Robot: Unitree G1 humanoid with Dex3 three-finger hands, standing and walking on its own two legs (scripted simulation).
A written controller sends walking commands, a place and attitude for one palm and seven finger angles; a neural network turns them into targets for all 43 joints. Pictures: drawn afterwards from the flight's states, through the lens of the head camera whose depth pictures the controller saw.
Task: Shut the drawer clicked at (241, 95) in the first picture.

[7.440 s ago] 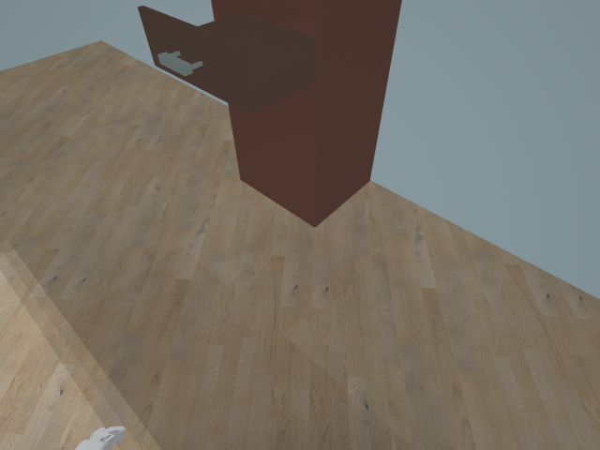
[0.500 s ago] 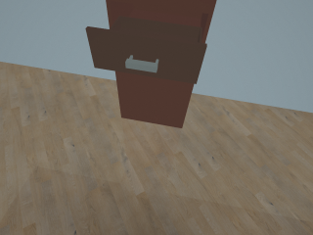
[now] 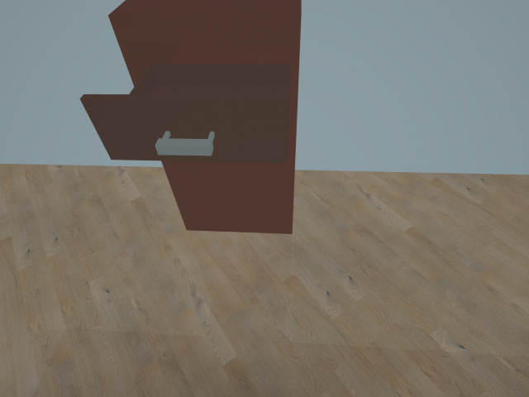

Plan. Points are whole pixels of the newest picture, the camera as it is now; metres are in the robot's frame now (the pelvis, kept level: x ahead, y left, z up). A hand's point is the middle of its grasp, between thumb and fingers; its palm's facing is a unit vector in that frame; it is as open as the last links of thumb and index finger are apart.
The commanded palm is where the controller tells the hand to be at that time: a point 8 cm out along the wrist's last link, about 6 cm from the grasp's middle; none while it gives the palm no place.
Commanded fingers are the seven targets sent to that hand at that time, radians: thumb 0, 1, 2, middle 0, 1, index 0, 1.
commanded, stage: take the last steps up to it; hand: left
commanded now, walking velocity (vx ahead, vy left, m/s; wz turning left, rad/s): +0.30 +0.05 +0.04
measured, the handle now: (187, 141) +0.65 +0.21 +0.02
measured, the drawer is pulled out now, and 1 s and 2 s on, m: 0.29 0.29 0.29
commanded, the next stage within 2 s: come to a stop and stand still in 0.74 s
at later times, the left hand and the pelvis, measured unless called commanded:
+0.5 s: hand out of the picture +0.12 +0.24 -0.19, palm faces +0.08 -0.98 -0.16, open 7.3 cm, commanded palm none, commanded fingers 0.00 0.90 0.90 -0.20 -0.30 -0.20 -0.30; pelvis +0.18 +0.07 -0.01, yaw +0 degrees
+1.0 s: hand (195, 266) +0.42 +0.18 -0.16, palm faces -0.02 -0.98 -0.21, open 7.3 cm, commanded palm none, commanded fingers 0.00 0.90 0.90 -0.20 -0.30 -0.20 -0.30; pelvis +0.32 +0.02 -0.01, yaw +0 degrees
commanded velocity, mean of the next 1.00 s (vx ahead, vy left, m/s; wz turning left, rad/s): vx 0.14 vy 0.04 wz -0.01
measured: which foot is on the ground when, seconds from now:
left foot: up 0.00-0.34, down 0.36-0.88, up 0.90-1.00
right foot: down 0.00-0.36, up 0.38-0.86, down 0.88-1.00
